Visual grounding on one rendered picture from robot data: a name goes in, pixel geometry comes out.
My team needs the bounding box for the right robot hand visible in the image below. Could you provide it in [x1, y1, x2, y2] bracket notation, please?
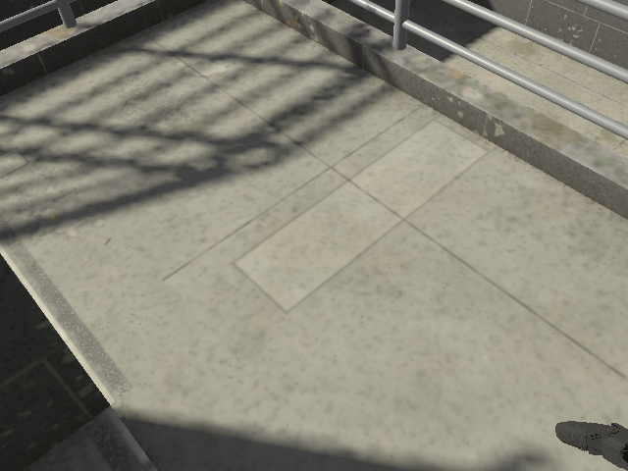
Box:
[555, 421, 628, 471]

